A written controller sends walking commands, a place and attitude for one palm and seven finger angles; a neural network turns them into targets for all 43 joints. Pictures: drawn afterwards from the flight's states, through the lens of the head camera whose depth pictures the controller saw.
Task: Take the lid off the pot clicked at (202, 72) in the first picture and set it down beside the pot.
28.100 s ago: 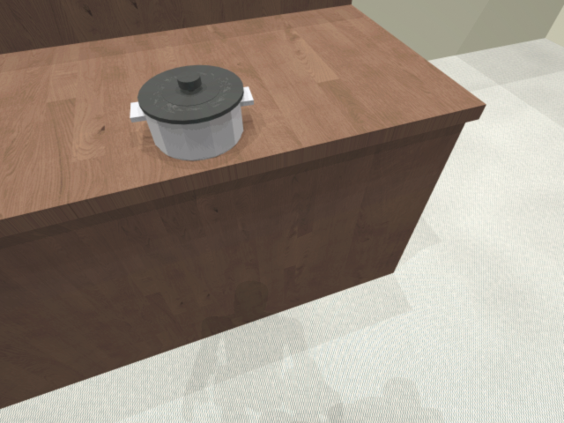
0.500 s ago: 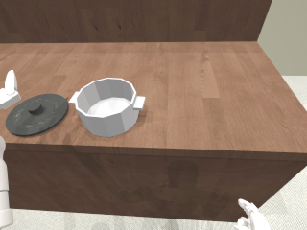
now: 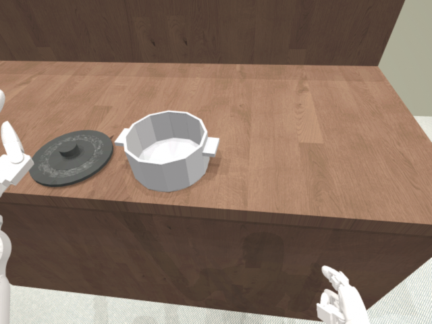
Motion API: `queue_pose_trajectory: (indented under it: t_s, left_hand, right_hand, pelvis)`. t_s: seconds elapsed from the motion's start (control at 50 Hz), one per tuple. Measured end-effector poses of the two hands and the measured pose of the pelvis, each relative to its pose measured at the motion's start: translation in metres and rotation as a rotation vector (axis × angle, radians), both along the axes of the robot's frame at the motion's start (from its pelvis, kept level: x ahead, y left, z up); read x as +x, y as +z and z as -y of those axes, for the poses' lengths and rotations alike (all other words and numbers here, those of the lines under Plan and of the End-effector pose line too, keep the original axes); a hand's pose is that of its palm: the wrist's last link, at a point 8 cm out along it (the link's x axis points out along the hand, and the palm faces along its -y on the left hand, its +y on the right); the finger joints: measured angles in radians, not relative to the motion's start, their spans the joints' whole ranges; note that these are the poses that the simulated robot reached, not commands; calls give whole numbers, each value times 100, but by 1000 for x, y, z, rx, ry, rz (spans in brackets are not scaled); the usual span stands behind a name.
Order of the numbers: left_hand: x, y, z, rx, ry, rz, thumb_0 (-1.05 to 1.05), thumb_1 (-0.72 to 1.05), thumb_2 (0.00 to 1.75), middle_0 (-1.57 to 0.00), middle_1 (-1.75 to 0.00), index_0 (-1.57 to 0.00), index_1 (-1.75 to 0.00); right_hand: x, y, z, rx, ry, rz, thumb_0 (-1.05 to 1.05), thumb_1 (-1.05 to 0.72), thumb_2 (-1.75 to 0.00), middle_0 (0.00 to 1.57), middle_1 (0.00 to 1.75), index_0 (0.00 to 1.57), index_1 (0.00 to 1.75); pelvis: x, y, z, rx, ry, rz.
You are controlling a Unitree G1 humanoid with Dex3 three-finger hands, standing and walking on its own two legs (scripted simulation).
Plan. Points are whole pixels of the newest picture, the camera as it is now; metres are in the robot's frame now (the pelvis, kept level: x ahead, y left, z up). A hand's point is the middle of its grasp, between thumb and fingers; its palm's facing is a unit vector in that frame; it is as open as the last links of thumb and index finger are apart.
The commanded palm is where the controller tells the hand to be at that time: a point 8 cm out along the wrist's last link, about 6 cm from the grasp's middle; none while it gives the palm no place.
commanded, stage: draw the hand back to the body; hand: left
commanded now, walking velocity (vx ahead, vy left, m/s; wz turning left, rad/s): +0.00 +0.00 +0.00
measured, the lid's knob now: (68, 148) +0.45 +0.43 +0.06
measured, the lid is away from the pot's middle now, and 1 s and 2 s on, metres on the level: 0.25 0.25 0.25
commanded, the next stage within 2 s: step back with the hand held close in 0.48 s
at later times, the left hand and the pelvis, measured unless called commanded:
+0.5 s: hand out of the picture +0.16 +0.27 +0.25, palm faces +0.47 -0.82 -0.32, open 7.4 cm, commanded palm +0.10 +0.31 +0.25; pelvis -0.02 +0.03 +0.00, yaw +1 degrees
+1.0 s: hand out of the picture +0.14 +0.29 +0.23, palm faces +0.34 -0.78 -0.53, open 7.4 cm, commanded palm +0.08 +0.35 +0.25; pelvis -0.06 +0.07 -0.01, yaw -1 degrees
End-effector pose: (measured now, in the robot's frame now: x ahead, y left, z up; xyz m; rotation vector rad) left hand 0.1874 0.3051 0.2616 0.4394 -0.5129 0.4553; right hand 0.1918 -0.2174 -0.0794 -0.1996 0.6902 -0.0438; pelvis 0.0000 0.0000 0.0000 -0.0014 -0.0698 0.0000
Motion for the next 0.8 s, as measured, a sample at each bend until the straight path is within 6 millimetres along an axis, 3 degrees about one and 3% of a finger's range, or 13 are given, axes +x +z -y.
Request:
queue_pose_trajectory:
  t_s: [0.44, 0.6, 0.66, 0.72, 0.8]
  left_hand:
    - [-68, -5, -3, 65, -70, 0, 1, 89, 90, -21, -31, -21, -30]
    - [-78, -6, -11, 48, -57, 17, 1, 89, 90, -21, -31, -21, -30]
    - [-81, 5, -16, 118, -38, 59, 1, 89, 90, -21, -31, -21, -30]
    - [-80, 13, -20, 175, -40, 97, 1, 89, 90, -21, -31, -21, -30]
    - [-70, 5, -20, 185, -96, 60, 1, 89, 90, -20, -31, -21, -30]
  right_hand:
    - [-18, 11, -42, -11, 42, 45, 1, -91, -90, 20, 30, 20, 30]
    - [-23, 14, -54, -13, 64, 61, 1, -90, -90, 20, 30, 20, 30]
    - [-25, 15, -56, -13, 68, 59, 1, -90, -90, 20, 30, 20, 30]
    - [-30, 16, -53, -17, 44, 49, 1, -90, -90, 20, 30, 20, 30]
    - [-43, 16, -45, -34, -23, 26, 1, -90, -90, 20, 30, 20, 30]
  pelvis:
    - [-20, 0, -30, -19, 8, 34]
    - [-27, 0, -36, -23, 10, 43]
    - [-31, -1, -38, -33, 9, 26]
    - [-34, -2, -43, -45, 2, -2]
    - [-38, -3, -52, -45, -14, -27]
